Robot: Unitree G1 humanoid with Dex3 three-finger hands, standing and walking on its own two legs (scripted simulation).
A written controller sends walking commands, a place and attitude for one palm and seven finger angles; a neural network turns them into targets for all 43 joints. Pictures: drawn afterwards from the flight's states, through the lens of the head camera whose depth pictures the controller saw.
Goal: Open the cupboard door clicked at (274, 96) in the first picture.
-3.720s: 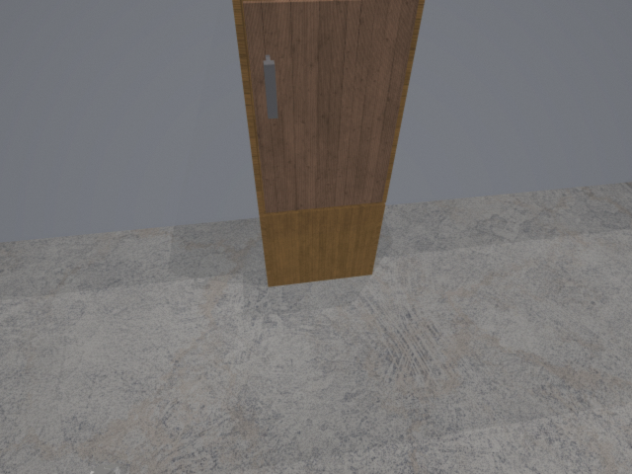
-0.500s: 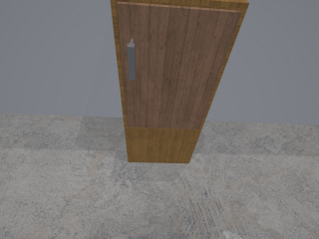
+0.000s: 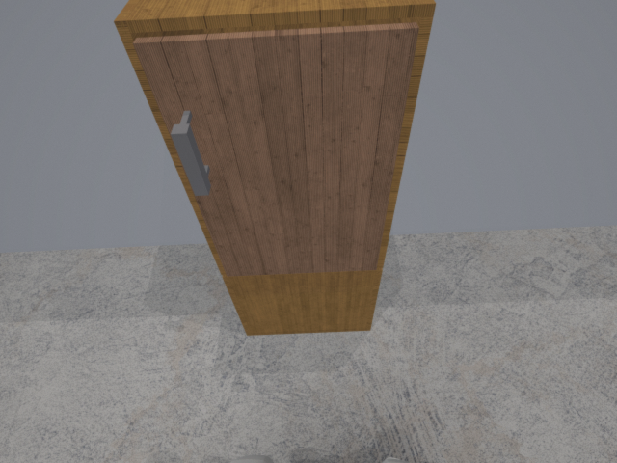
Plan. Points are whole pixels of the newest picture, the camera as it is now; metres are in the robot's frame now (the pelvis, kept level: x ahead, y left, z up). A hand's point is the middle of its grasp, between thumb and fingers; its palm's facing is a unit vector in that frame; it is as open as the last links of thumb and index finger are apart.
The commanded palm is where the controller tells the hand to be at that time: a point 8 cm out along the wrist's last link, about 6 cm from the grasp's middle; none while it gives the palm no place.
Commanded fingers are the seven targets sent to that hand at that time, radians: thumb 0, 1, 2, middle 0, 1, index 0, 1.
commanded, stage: come to a stop and stand still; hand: left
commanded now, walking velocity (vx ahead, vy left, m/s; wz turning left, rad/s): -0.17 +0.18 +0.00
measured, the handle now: (194, 153) +0.55 +0.21 +0.08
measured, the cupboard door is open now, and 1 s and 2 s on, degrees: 0 0 0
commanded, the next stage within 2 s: look again from close up in 1.18 s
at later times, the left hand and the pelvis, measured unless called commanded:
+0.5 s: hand out of the picture -0.07 +0.27 -0.17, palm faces +0.07 -0.98 -0.20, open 7.4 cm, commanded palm none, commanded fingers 0.00 0.90 0.90 -0.20 -0.30 -0.20 -0.30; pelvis -0.07 +0.07 +0.01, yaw -1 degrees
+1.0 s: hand out of the picture -0.12 +0.21 -0.17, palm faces +0.02 -0.99 -0.12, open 7.3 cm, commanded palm none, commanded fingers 0.00 0.90 0.90 -0.20 -0.30 -0.20 -0.30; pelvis -0.11 +0.07 +0.01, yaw -1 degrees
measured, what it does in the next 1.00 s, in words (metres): walks backwards: left foot, then right foot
